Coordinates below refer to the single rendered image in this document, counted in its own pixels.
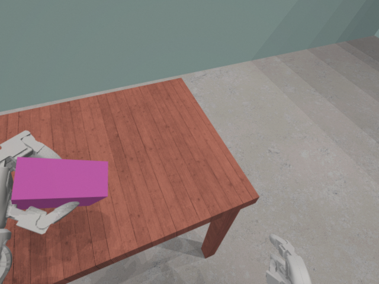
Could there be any sponge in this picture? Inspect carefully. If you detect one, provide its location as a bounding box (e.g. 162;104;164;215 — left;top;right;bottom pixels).
11;157;108;209

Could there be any right robot hand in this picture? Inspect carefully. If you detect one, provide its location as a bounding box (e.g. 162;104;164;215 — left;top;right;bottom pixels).
266;234;313;284

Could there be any left robot forearm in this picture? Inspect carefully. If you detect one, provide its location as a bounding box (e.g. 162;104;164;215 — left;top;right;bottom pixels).
0;229;12;284

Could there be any left robot hand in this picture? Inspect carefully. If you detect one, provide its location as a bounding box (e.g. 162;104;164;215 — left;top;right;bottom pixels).
0;130;80;234

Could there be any table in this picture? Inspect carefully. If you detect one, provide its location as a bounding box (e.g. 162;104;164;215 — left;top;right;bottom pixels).
0;78;259;284

